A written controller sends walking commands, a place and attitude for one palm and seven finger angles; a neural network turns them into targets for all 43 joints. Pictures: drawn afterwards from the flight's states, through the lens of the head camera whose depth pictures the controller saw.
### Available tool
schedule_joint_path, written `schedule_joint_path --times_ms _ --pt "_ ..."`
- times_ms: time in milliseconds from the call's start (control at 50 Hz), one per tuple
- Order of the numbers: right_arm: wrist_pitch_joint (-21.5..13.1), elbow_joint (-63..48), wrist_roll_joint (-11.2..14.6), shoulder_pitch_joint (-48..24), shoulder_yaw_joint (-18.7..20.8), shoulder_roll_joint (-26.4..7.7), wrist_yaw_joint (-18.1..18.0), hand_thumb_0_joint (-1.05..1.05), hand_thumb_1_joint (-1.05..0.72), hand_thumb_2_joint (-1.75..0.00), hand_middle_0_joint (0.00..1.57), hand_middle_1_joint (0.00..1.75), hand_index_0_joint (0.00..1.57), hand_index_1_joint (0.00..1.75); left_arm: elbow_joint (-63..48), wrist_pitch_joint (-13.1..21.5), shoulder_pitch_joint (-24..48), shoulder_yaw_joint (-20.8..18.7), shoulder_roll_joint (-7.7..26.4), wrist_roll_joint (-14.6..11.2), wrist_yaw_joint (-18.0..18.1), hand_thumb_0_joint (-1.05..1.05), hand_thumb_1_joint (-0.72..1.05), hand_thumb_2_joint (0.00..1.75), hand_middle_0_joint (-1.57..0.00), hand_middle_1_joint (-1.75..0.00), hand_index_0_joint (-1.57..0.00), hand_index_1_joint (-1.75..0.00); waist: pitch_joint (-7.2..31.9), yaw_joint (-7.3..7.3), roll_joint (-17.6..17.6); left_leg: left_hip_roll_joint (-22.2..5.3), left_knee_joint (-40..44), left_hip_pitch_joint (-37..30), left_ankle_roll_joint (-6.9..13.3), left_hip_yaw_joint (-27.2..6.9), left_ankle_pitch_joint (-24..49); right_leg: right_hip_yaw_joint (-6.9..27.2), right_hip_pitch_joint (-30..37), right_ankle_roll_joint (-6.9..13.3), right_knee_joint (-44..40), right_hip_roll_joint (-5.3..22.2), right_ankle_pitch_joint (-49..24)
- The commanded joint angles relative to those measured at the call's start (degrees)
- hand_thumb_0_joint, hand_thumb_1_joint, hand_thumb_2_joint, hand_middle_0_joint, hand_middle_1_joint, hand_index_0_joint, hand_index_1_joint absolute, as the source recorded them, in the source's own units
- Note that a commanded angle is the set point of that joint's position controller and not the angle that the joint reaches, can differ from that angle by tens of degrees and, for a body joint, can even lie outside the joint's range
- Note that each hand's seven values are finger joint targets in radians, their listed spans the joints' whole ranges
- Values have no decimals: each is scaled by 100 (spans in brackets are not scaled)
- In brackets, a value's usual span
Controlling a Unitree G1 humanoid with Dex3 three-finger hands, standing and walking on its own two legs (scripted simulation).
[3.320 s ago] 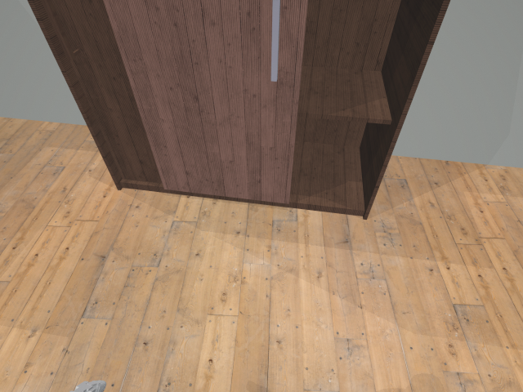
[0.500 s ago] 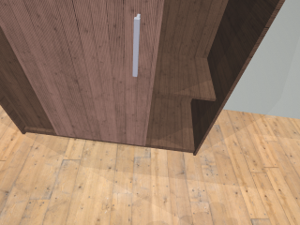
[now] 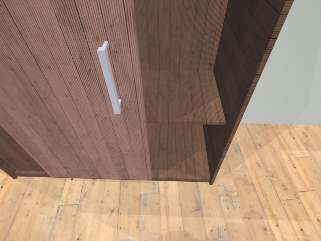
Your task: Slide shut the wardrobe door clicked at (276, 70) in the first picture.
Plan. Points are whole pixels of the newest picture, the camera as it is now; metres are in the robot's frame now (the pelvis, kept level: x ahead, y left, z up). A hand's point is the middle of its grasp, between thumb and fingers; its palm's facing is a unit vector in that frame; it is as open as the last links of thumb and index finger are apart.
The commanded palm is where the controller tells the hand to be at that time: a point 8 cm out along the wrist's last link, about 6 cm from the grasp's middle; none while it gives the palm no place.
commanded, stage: come to a stop and stand still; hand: left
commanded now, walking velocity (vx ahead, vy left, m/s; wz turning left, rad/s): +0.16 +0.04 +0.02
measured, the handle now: (112, 81) +0.57 +0.18 +0.09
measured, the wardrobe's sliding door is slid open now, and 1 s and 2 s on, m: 0.38 0.38 0.38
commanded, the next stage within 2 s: look again from close up in 1.92 s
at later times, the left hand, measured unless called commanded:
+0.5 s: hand out of the picture +0.06 +0.20 -0.17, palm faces +0.02 -0.97 -0.23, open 7.3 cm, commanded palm none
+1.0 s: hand out of the picture +0.05 +0.14 -0.16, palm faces +0.02 -0.98 -0.20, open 7.2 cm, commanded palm none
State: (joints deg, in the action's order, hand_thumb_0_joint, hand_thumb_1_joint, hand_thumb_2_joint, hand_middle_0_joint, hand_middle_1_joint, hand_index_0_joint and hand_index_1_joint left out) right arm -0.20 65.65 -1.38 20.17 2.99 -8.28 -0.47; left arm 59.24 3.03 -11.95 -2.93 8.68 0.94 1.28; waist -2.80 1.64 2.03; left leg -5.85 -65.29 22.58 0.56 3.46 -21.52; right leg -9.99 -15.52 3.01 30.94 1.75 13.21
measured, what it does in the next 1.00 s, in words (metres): steps on the spot: left foot, then right foot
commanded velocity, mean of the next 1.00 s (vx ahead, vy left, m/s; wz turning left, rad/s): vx -0.08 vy -0.02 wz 0.00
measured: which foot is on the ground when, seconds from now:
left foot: up 0.00-0.20, down 0.22-0.60, up 0.62-0.82, down 0.84-1.00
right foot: down 0.00-0.30, up 0.32-0.58, down 0.60-1.00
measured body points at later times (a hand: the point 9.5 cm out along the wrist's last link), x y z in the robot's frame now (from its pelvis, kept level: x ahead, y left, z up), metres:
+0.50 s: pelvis +0.05 +0.01 +0.00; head +0.09 +0.02 +0.45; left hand +0.06 +0.25 -0.15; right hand +0.15 -0.21 -0.15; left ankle +0.12 +0.13 -0.73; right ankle +0.01 -0.10 -0.70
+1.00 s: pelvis +0.01 -0.04 +0.01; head +0.01 -0.04 +0.46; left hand +0.05 +0.19 -0.15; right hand -0.02 -0.26 -0.15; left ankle +0.01 +0.11 -0.73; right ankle +0.02 -0.12 -0.73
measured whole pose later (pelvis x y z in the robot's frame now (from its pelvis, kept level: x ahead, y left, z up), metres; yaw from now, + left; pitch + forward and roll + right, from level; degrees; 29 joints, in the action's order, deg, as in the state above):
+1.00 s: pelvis +0.01 -0.04 +0.01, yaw -1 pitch -2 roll +0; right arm 1.1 66.6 -1.0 17.1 0.3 -7.9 -1.9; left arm 63.5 -0.3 -12.3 -0.6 10.0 -0.1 1.6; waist -1.6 -0.1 -0.4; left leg -3.0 -23.7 9.1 -2.7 0.4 -12.7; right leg -5.4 -10.6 3.1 24.1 -1.2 11.9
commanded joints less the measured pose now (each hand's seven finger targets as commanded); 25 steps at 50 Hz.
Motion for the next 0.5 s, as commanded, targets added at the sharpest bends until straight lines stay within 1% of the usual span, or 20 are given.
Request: schedule_joint_path --times_ms 0,20,40,60,80,120,140,160,180,200,220,240,260,300,340,360,380,420,440,480 --pt "-36 -319 1 377 -20 -41 38 0 -90 -90 20 30 20 30 -104 56 -423 -69 596 52 -8 0 90 90 -20 -30 -20 -30 -187 39 -763 -153 886 115 -95 43 406 1053 -469 606 -2156 1399 -317" --pt "-47 -384 6 244 -27 -29 50 0 -90 -90 20 30 20 30 -81 57 -517 -68 625 48 -23 0 90 90 -20 -30 -20 -30 -161 -24 -687 -107 1218 132 -106 92 447 1065 -300 628 -2152 1362 -398" --pt "-59 -453 12 97 -33 -54 60 0 -90 -90 20 30 20 30 -36 53 -594 -66 682 44 -33 0 90 90 -20 -30 -20 -30 -152 -78 -775 -83 1509 163 -108 121 453 1085 -143 655 -2147 1381 -355" --pt "-81 -507 21 -50 -40 -64 65 0 -90 -90 20 30 20 30 15 55 -698 -55 690 51 -34 0 90 90 -20 -30 -20 -30 -113 -140 -701 -35 1789 142 -116 148 441 1130 18 680 -2094 1385 -555" --pt "-104 -559 34 -159 -72 -75 47 0 -90 -90 20 30 20 30 25 48 -664 -57 703 49 -18 0 90 90 -20 -30 -20 -30 -77 -142 -637 -12 2134 63 -141 99 416 1146 124 699 -1957 1425 -1016" --pt "-116 -513 60 -263 -148 -71 -19 0 -90 -90 20 30 20 30 78 -20 -615 -10 636 24 9 0 90 90 -20 -30 -20 -30 57 -174 -717 96 2902 -459 -195 56 675 926 269 562 -1586 1245 -1835" --pt "-106 -472 65 -197 -168 -113 -47 0 -90 -90 20 30 20 30 121 -59 -555 17 631 -5 31 0 90 90 -20 -30 -20 -30 85 -103 -777 125 3422 -893 -216 55 1101 780 170 415 -1384 1105 -1851" --pt "-117 -398 82 -87 -176 -196 -50 0 -90 -90 20 30 20 30 154 -102 -510 44 602 -17 44 0 90 90 -20 -30 -20 -30 127 -42 -606 82 3973 -1338 -205 -9 1847 666 66 210 -1069 937 -1695" --pt "-160 -403 80 -76 -160 -438 -77 0 -90 -90 20 30 20 30 167 -149 -675 75 471 -37 63 0 90 90 -20 -30 -20 -30 202 -116 -109 -220 4146 -1592 -104 -282 3064 611 34 -43 -780 667 -1306" --pt "-160 -457 75 -121 -125 -692 -107 0 -90 -90 20 30 20 30 162 -203 -839 83 391 -46 106 0 90 90 -20 -30 -20 -30 232 -213 286 -638 4156 -1517 116 -558 3983 563 142 -215 -692 484 -597" --pt "-123 -519 83 -293 -107 -791 -141 0 -90 -90 20 30 20 30 170 -253 -961 106 330 -29 142 0 90 90 -20 -30 -20 -30 68 -271 356 -839 4213 -1396 273 -648 4134 571 104 -287 -687 333 2" --pt "-103 -526 98 -444 -103 -832 -180 0 -90 -90 20 30 20 30 219 -318 -967 120 361 -42 138 0 90 90 -20 -30 -20 -30 13 -265 913 -910 4482 -1257 396 -838 4190 452 188 -378 -478 263 293" --pt "-86 -562 122 -572 -84 -850 -219 0 -90 -90 20 30 20 30 242 -359 -985 105 484 -57 120 0 90 90 -20 -30 -20 -30 -8 -304 1252 -952 4704 -1097 507 -892 4320 482 335 -395 -169 233 536" --pt "-43 -663 100 -693 -12 -931 -269 0 -90 -90 20 30 20 30 216 -418 -1027 80 544 -39 94 0 90 90 -20 -30 -20 -30 233 -267 1041 -1110 4676 -1535 726 -940 4660 624 -33 -388 450 218 1015" --pt "16 -717 75 -677 110 -1108 -311 0 -90 -90 20 30 20 30 104 -491 -994 19 567 -2 81 0 90 90 -20 -30 -20 -30 564 -178 912 -1417 4556 -1946 1020 -1016 5184 768 -522 -397 1447 143 1592" --pt "41 -749 73 -664 145 -1141 -321 0 -90 -90 20 30 20 30 47 -502 -902 8 579 8 72 0 90 90 -20 -30 -20 -30 612 -138 590 -1499 4467 -1930 1133 -1024 5283 881 -598 -385 1795 117 1766" --pt "72 -784 48 -727 190 -1216 -317 0 -90 -90 20 30 20 30 -24 -519 -855 -29 517 13 67 0 90 90 -20 -30 -20 -30 735 -125 536 -1532 4403 -1997 1172 -971 5260 946 -747 -409 2070 107 1789" --pt "102 -843 30 -870 226 -1199 -299 0 -90 -90 20 30 20 30 -121 -541 -780 -64 458 7 65 0 90 90 -20 -30 -20 -30 895 -136 550 -1473 4332 -1964 1124 -856 4884 1041 -784 -436 2204 111 1695" --pt "110 -875 23 -960 237 -1185 -285 0 -90 -90 20 30 20 30 -153 -544 -784 -70 421 6 61 0 90 90 -20 -30 -20 -30 921 -145 554 -1406 4335 -1893 1070 -782 4579 1000 -712 -442 2067 112 1619" --pt "109 -934 8 -1092 243 -1148 -235 0 -90 -90 20 30 20 30 -177 -531 -878 -60 387 -2 55 0 90 90 -20 -30 -20 -30 860 -205 560 -1330 4398 -1372 942 -771 3704 925 -209 -388 1318 140 1344"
